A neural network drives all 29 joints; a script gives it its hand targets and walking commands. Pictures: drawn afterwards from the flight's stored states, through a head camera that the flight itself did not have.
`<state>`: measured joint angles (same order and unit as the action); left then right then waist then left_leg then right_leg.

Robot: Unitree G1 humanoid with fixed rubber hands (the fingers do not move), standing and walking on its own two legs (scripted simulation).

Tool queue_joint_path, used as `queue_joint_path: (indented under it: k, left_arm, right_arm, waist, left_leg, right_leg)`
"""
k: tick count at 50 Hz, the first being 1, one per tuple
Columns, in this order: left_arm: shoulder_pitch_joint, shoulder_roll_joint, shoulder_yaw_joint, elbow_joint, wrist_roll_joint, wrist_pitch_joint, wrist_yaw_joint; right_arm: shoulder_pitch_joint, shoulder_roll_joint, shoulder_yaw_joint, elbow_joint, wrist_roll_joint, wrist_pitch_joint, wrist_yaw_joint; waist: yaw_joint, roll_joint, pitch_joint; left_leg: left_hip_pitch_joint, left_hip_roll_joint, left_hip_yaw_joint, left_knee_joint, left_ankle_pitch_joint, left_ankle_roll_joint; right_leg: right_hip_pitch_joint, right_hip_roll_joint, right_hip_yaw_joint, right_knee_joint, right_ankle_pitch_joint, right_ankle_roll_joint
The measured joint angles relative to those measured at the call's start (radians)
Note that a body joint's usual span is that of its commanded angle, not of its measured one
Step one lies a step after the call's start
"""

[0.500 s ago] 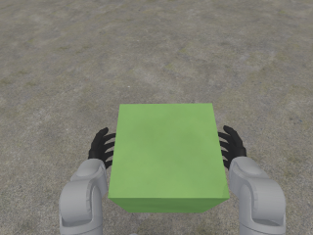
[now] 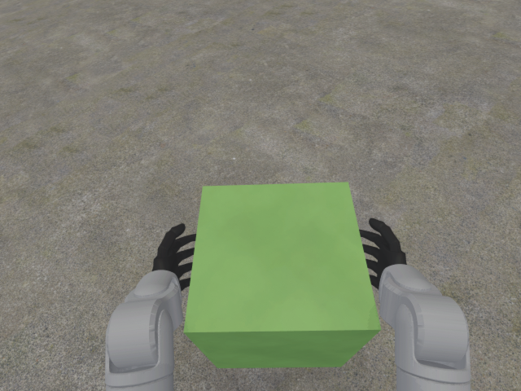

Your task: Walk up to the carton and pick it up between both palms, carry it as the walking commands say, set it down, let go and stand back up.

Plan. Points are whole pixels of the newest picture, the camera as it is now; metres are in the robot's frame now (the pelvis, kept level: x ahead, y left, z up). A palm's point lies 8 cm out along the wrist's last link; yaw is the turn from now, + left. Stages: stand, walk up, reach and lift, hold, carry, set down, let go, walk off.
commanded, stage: carry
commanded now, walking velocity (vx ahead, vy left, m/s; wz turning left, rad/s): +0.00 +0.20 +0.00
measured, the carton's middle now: (277, 283) +0.29 -0.01 +0.00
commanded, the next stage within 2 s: none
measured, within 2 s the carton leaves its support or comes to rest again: neither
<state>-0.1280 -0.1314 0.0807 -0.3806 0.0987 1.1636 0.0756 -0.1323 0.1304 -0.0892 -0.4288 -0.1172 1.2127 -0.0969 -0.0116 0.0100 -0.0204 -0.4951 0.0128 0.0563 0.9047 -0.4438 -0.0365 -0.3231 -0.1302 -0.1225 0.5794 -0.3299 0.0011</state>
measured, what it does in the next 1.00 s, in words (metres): steps to the left: left foot, then right foot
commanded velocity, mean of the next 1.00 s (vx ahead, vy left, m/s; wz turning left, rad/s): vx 0.00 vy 0.20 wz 0.00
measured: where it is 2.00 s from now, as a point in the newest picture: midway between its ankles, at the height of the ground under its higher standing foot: outside the picture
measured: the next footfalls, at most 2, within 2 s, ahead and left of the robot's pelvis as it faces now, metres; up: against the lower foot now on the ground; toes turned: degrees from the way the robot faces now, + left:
left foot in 0.14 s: +0.06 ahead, +0.18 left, +0.00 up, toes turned +7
right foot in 0.38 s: +0.03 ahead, -0.02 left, +0.00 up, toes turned -10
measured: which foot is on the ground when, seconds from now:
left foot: up 0.00-0.12, down 0.14-0.38, up 0.40-0.70, down 0.72-1.00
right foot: down 0.00-0.14, up 0.16-0.36, down 0.38-0.72, up 0.74-1.00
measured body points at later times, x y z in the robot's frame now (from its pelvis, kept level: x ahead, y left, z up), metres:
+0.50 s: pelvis -0.01 +0.09 +0.00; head +0.00 +0.06 +0.44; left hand +0.27 +0.23 +0.07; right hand +0.26 -0.07 +0.05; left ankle -0.02 +0.22 -0.67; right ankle -0.01 -0.01 -0.74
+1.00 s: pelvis -0.07 +0.22 -0.01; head -0.06 +0.21 +0.44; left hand +0.20 +0.37 +0.07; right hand +0.21 +0.07 +0.07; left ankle -0.02 +0.31 -0.74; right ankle -0.09 +0.14 -0.73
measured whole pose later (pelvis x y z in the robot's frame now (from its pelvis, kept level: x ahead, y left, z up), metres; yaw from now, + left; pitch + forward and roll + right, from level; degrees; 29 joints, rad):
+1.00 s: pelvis -0.07 +0.22 -0.01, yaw -1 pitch +4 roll +1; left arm -0.12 -0.13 0.10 -0.40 0.10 1.20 0.09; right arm -0.14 0.13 -0.07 -0.38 -0.13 1.20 -0.08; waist 0.01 0.00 -0.08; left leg -0.43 0.01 0.14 0.59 -0.23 0.05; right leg -0.38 -0.04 -0.15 0.69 -0.38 0.02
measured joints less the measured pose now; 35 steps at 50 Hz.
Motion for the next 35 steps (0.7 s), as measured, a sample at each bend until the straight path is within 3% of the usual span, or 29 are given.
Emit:
queue_joint_path:
  k: [4, 7, 9, 12, 15, 18, 19, 20, 22, 24, 27, 32, 35]
  left_arm:
    - [-0.005, -0.001, 0.000, -0.030, 0.002, 0.000, -0.001]
    - [-0.010, 0.000, 0.003, -0.046, 0.006, 0.012, -0.002]
    - [-0.015, 0.000, 0.024, -0.034, 0.006, 0.018, -0.002]
    - [0.002, 0.002, 0.033, -0.019, 0.007, 0.026, -0.002]
    - [0.011, 0.003, 0.025, -0.025, 0.000, 0.029, 0.003]
    - [0.007, 0.002, 0.018, -0.035, -0.006, 0.026, 0.005]
    - [0.002, 0.001, 0.014, -0.031, -0.007, 0.023, 0.005]
    - [-0.001, 0.000, 0.009, -0.015, -0.005, 0.017, 0.004]
    - [-0.006, 0.000, 0.004, 0.024, -0.001, 0.014, 0.003]
    - [0.000, 0.000, 0.003, 0.042, 0.002, 0.013, 0.001]
    - [0.005, 0.000, 0.005, 0.027, 0.000, 0.011, 0.000]
    - [-0.007, -0.001, 0.009, -0.007, 0.006, 0.008, -0.003]
    - [-0.017, -0.002, 0.012, -0.015, 0.014, 0.021, -0.004]
  right_arm:
    - [-0.003, 0.000, 0.002, -0.024, 0.006, -0.008, -0.003]
    - [-0.011, 0.002, 0.004, -0.029, 0.007, -0.003, -0.002]
    - [-0.017, 0.003, 0.015, 0.008, 0.003, -0.017, 0.000]
    - [-0.020, 0.004, 0.023, 0.048, -0.003, -0.013, 0.003]
    - [-0.010, 0.002, 0.026, 0.034, -0.006, -0.004, 0.005]
    - [-0.005, 0.002, 0.024, 0.004, -0.011, 0.002, 0.006]
    - [-0.005, 0.001, 0.019, -0.002, -0.012, 0.004, 0.006]
    - [-0.003, 0.000, 0.012, 0.002, -0.013, 0.003, 0.007]
    - [0.004, 0.000, 0.002, 0.022, -0.017, 0.005, 0.009]
    - [0.009, -0.001, 0.002, 0.037, -0.018, 0.008, 0.009]
    - [0.005, -0.001, 0.005, 0.028, -0.007, 0.008, 0.001]
    - [-0.016, 0.002, 0.001, 0.007, 0.001, 0.000, -0.003]
    - [-0.027, 0.003, -0.003, 0.011, 0.005, 0.002, -0.001]
  waist:
    - [-0.005, -0.013, 0.006]
    - [-0.009, -0.013, -0.004]
    - [-0.006, -0.040, -0.013]
    - [0.010, -0.029, -0.024]
    - [0.018, -0.013, -0.028]
    - [0.023, -0.002, -0.032]
    - [0.025, 0.009, -0.035]
    - [0.025, 0.021, -0.037]
    - [0.015, 0.024, -0.034]
    - [0.005, 0.025, -0.029]
    - [-0.008, 0.020, -0.019]
    - [-0.013, -0.006, -0.012]
    - [-0.015, -0.025, -0.019]
  left_leg:
    - [0.059, 0.017, 0.017, -0.180, 0.075, -0.012]
    - [0.156, 0.022, 0.056, -0.406, 0.248, -0.004]
    - [0.137, 0.007, 0.071, -0.371, 0.218, 0.024]
    - [0.127, 0.017, 0.082, -0.354, 0.181, 0.052]
    - [0.122, 0.020, 0.086, -0.355, 0.185, 0.063]
    - [0.105, 0.011, 0.091, -0.316, 0.171, 0.068]
    - [0.091, 0.012, 0.091, -0.284, 0.156, 0.067]
    - [0.071, 0.011, 0.084, -0.232, 0.084, 0.057]
    - [0.014, -0.007, 0.042, -0.052, -0.048, 0.041]
    - [-0.029, -0.009, 0.011, 0.090, -0.054, 0.026]
    - [-0.045, 0.019, -0.011, 0.119, 0.002, -0.004]
    - [0.030, 0.043, -0.006, -0.076, 0.020, -0.027]
    - [0.133, 0.032, 0.024, -0.294, 0.086, -0.020]
  right_leg:
    - [0.008, -0.034, 0.004, -0.004, 0.000, 0.035]
    - [-0.004, -0.049, 0.008, 0.048, -0.030, 0.069]
    - [-0.055, -0.048, 0.047, 0.165, -0.151, 0.070]
    - [-0.131, 0.009, 0.058, 0.342, -0.280, 0.057]
    - [-0.142, 0.046, 0.016, 0.332, -0.221, 0.049]
    - [-0.070, 0.069, -0.026, 0.113, -0.051, 0.031]
    - [-0.050, 0.074, -0.033, 0.054, 0.013, 0.000]
    - [-0.055, 0.074, -0.034, 0.061, 0.019, -0.026]
    - [-0.052, 0.057, -0.033, 0.068, 0.002, -0.043]
    - [-0.038, 0.038, -0.027, 0.040, 0.012, -0.033]
    - [-0.027, 0.009, -0.016, -0.005, 0.052, -0.008]
    - [-0.037, -0.046, 0.005, -0.030, 0.092, 0.036]
    - [-0.058, -0.077, 0.018, -0.003, 0.093, 0.074]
